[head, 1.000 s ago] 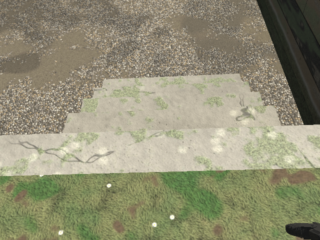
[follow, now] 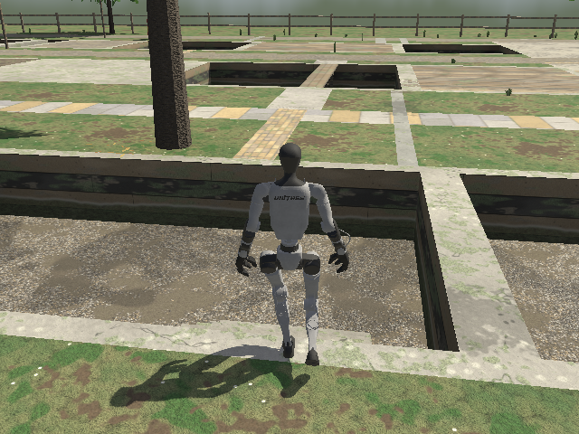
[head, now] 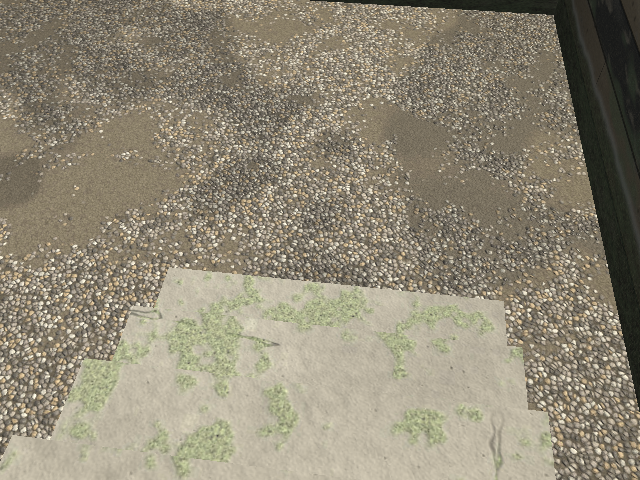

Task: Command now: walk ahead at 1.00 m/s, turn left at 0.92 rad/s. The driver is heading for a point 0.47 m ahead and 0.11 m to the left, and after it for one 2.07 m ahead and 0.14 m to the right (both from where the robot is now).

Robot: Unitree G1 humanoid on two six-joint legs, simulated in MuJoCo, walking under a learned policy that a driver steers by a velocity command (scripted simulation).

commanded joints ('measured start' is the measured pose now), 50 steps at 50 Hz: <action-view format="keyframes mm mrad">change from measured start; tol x64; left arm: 1 -48 184 33 -149 18 -29 6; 18 587 161 83 63 -41 -25 -3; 29 -227 235 52 -181 -8 -118 4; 43 644 255 88 38 16 -65 -49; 50 -1 243 45 -211 29 -69 -102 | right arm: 1 99 -159 -48 -34 -8 -16 -26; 50 53 -95 36 -173 -37 -122 -47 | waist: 1 33 -80 -44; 50 -69 -46 -136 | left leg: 1 377 339 -775 -496 140 236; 15 -91 7 -424 120 149 -18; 19 -347 -158 -216 1402 -414 -70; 23 -851 112 -294 819 -11 -159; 31 1051 583 -630 -256 598 94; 41 -599 259 17 393 -790 -255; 45 -792 157 -209 1187 -331 -312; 50 -425 201 -230 687 42 -365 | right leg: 1 -547 -49 143 -62 29 8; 20 633 -338 376 -771 1790 -151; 25 -290 -209 529 -1024 903 -223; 31 -1134 242 120 95 -131 -3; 42 603 -1 -41 -772 792 -187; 50 -252 -198 583 -821 1142 -325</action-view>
